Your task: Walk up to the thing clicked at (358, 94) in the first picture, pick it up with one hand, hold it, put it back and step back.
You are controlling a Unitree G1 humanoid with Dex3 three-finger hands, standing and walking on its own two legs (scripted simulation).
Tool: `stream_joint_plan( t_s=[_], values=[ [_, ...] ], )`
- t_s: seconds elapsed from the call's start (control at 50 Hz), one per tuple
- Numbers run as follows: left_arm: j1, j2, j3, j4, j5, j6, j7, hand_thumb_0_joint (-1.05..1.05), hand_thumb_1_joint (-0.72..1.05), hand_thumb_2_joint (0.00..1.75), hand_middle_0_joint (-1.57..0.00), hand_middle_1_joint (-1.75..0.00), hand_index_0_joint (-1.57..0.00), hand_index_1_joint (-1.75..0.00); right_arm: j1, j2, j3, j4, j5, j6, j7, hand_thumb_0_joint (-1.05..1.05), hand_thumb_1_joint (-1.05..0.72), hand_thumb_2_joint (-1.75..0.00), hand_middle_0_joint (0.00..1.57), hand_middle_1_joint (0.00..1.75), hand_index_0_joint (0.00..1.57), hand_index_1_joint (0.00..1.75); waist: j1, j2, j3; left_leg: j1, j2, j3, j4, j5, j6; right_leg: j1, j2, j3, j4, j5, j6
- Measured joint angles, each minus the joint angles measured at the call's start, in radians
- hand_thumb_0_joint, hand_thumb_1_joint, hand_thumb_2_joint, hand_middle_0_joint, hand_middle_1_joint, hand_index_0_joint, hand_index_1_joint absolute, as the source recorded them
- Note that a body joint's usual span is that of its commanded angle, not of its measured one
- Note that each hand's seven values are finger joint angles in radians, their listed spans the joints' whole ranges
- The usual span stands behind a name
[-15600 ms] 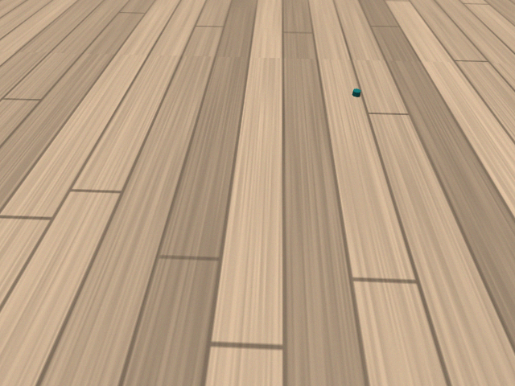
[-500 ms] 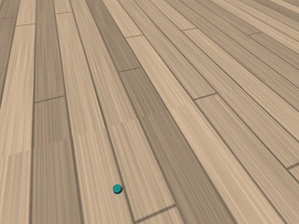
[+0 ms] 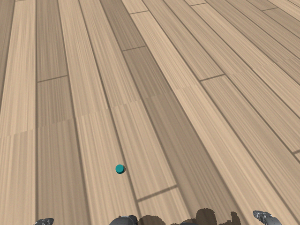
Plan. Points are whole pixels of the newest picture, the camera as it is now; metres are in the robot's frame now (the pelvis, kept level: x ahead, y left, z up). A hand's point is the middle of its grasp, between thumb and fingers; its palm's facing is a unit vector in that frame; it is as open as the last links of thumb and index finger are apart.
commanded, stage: walk up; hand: left
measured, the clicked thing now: (119, 169) +0.50 +0.22 -0.75
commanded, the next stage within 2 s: none
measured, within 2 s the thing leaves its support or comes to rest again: neither
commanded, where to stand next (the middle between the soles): +0.10 +0.00 m, yaw -2 degrees
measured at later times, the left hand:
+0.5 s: hand out of the picture +0.03 +0.27 -0.14, palm faces -0.01 -0.93 -0.37, open 7.4 cm
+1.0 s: hand out of the picture +0.10 +0.30 -0.16, palm faces +0.04 -0.90 -0.44, open 7.4 cm
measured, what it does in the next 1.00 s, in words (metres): steps on the spot: left foot, then right foot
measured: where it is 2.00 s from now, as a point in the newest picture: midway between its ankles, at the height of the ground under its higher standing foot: outside the picture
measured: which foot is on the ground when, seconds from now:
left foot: down 0.00-0.08, up 0.10-0.30, down 0.32-0.62, up 0.64-0.92, down 0.94-1.00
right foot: down 0.00-0.34, up 0.36-0.60, down 0.62-0.96, up 0.98-1.00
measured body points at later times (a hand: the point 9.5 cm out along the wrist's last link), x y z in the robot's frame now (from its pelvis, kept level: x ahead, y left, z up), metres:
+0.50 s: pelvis +0.00 -0.01 +0.01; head +0.01 -0.01 +0.46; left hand +0.03 +0.31 -0.11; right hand +0.02 -0.33 -0.11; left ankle -0.05 +0.11 -0.73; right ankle +0.08 -0.13 -0.69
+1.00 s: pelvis -0.02 +0.01 -0.03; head +0.03 +0.01 +0.42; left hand +0.10 +0.34 -0.13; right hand +0.06 -0.31 -0.15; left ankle -0.02 +0.14 -0.73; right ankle +0.11 -0.13 -0.71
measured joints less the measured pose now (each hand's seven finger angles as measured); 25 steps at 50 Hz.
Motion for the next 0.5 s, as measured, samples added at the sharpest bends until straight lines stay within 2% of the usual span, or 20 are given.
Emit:
stream_joint_plan(
  t_s=[0.04,0.06,0.08,0.12,0.14,0.16,0.2,0.26,0.3,0.32,0.34,0.36,0.38,0.4,0.44,0.5],
  values=[
    [0.008,0.005,0.008,-0.019,0.004,0.002,-0.002,0.01,0.91,0.9,-0.21,-0.3,-0.21,-0.3,-0.003,-0.01,-0.008,-0.026,-0.008,0.013,0.0,0.01,-0.9,-0.9,0.2,0.3,0.21,0.3,0.0,0.005,0.002,-0.038,0.002,-0.006,0.052,-0.014,-0.003,-0.034,0.01,0.008,0.073,-0.062,-0.021],
    [0.018,0.004,0.011,-0.029,0.007,0.001,-0.003,0.01,0.91,0.9,-0.21,-0.3,-0.21,-0.3,-0.006,-0.017,-0.013,-0.038,-0.011,0.02,0.0,0.01,-0.9,-0.9,0.2,0.3,0.21,0.3,0.003,0.013,0.003,-0.057,0.008,-0.01,0.084,-0.025,0.0,-0.047,0.015,0.004,0.09,-0.048,-0.025],
    [0.031,0.001,0.013,-0.037,0.013,-0.002,-0.004,0.01,0.91,0.9,-0.21,-0.3,-0.21,-0.3,-0.007,-0.024,-0.017,-0.048,-0.013,0.025,-0.002,0.01,-0.9,-0.9,0.2,0.3,0.21,0.3,0.005,0.022,0.004,-0.08,0.005,-0.023,0.131,-0.074,0.009,-0.057,0.018,-0.001,0.104,-0.034,-0.008],
    [0.054,-0.008,0.014,-0.05,0.03,-0.003,-0.008,0.01,0.91,0.9,-0.21,-0.3,-0.21,-0.3,-0.005,-0.031,-0.026,-0.069,-0.019,0.034,-0.011,0.01,-0.9,-0.9,0.2,0.3,0.21,0.29,0.016,0.024,0.011,-0.137,-0.048,-0.08,0.311,-0.251,0.015,-0.072,0.012,0.004,0.124,-0.038,-0.003],
    [0.063,-0.014,0.014,-0.055,0.036,0.0,-0.007,0.01,0.91,0.9,-0.21,-0.3,-0.21,-0.3,0.0,-0.032,-0.028,-0.078,-0.017,0.034,-0.013,0.01,-0.9,-0.9,0.2,0.3,0.21,0.29,0.022,0.022,0.016,-0.16,-0.076,-0.098,0.415,-0.301,0.015,-0.075,0.007,0.01,0.12,-0.032,-0.005],
    [0.069,-0.021,0.014,-0.056,0.039,0.002,-0.005,0.01,0.91,0.9,-0.21,-0.3,-0.21,-0.3,0.009,-0.035,-0.03,-0.087,-0.013,0.031,-0.013,0.01,-0.9,-0.9,0.2,0.3,0.2,0.29,0.024,0.024,0.02,-0.174,-0.096,-0.111,0.503,-0.318,0.013,-0.074,0.003,0.01,0.106,-0.021,-0.007],
    [0.076,-0.036,0.011,-0.055,0.047,0.0,-0.001,0.01,0.9,0.9,-0.21,-0.3,-0.21,-0.3,0.04,-0.041,-0.032,-0.091,-0.006,0.015,-0.009,0.01,-0.9,-0.9,0.2,0.3,0.2,0.29,0.024,0.037,0.018,-0.161,-0.099,-0.113,0.574,-0.305,0.005,-0.063,0.002,-0.001,0.064,0.005,-0.007],
    [0.106,-0.046,0.01,-0.068,0.061,-0.015,-0.008,0.01,0.9,0.9,-0.21,-0.3,-0.21,-0.3,0.116,-0.032,-0.021,-0.069,-0.017,0.001,0.01,0.01,-0.9,-0.9,0.2,0.3,0.2,0.29,0.026,0.035,-0.023,-0.042,-0.058,-0.06,0.415,-0.356,-0.007,-0.046,-0.009,-0.021,0.022,0.015,-0.015],
    [0.133,-0.041,0.011,-0.087,0.061,-0.025,-0.019,0.01,0.9,0.9,-0.21,-0.3,-0.21,-0.3,0.171,-0.02,-0.015,-0.054,-0.03,-0.002,0.024,0.01,-0.9,-0.9,0.2,0.3,0.2,0.29,0.023,0.018,-0.056,0.062,-0.039,-0.018,0.24,-0.39,0.003,-0.038,-0.025,-0.035,0.018,0.009,-0.015],
    [0.148,-0.036,0.011,-0.096,0.057,-0.027,-0.025,0.01,0.9,0.9,-0.21,-0.3,-0.21,-0.3,0.195,-0.015,-0.015,-0.049,-0.036,-0.007,0.028,0.01,-0.9,-0.9,0.2,0.3,0.2,0.29,0.02,0.012,-0.069,0.122,-0.031,-0.001,0.129,-0.354,0.015,-0.035,-0.032,-0.042,0.024,0.002,-0.009],
    [0.16,-0.027,0.011,-0.102,0.054,-0.026,-0.027,0.01,0.9,0.9,-0.21,-0.3,-0.21,-0.3,0.212,-0.005,-0.018,-0.044,-0.043,-0.016,0.028,0.01,-0.9,-0.9,0.2,0.3,0.2,0.29,0.015,-0.007,-0.071,0.165,-0.041,0.01,0.047,-0.25,0.02,-0.036,-0.044,-0.035,0.048,-0.029,-0.006],
    [0.173,-0.02,0.012,-0.104,0.05,-0.022,-0.028,0.01,0.9,0.9,-0.21,-0.3,-0.21,-0.3,0.228,0.005,-0.022,-0.044,-0.053,-0.025,0.028,0.01,-0.9,-0.9,0.2,0.3,0.21,0.29,0.014,-0.024,-0.073,0.187,-0.051,0.02,0.018,-0.198,0.021,-0.048,-0.042,-0.008,0.105,-0.102,-0.004],
    [0.188,-0.019,0.014,-0.1,0.047,-0.018,-0.027,0.01,0.9,0.9,-0.21,-0.3,-0.21,-0.3,0.249,0.01,-0.022,-0.05,-0.057,-0.034,0.03,0.01,-0.9,-0.9,0.2,0.3,0.21,0.29,0.006,-0.025,-0.083,0.197,-0.05,0.021,0.009,-0.196,0.029,-0.07,-0.022,0.015,0.17,-0.155,0.0],
    [0.199,-0.017,0.015,-0.091,0.046,-0.017,-0.03,0.01,0.9,0.9,-0.21,-0.3,-0.21,-0.3,0.269,0.013,-0.022,-0.057,-0.053,-0.046,0.031,0.01,-0.9,-0.9,0.2,0.3,0.21,0.29,-0.007,-0.023,-0.092,0.209,-0.046,0.016,-0.005,-0.198,0.038,-0.093,0.0,0.034,0.222,-0.166,0.0],
    [0.212,-0.002,0.017,-0.084,0.037,-0.022,-0.039,0.01,0.9,0.9,-0.21,-0.3,-0.21,-0.3,0.301,0.021,-0.016,-0.067,-0.046,-0.068,0.028,0.01,-0.9,-0.9,0.2,0.3,0.21,0.3,-0.026,-0.031,-0.091,0.251,-0.041,0.01,-0.059,-0.182,0.04,-0.131,0.025,0.068,0.279,-0.129,0.001],
    [0.223,0.015,0.019,-0.085,0.03,-0.041,-0.046,0.01,0.9,0.9,-0.21,-0.3,-0.21,-0.3,0.329,0.015,-0.01,-0.079,-0.038,-0.082,0.022,0.01,-0.9,-0.9,0.2,0.3,0.21,0.3,-0.038,-0.032,-0.079,0.301,-0.023,0.014,-0.105,-0.17,0.02,-0.162,0.019,0.07,0.227,-0.067,0.015]
  ],
)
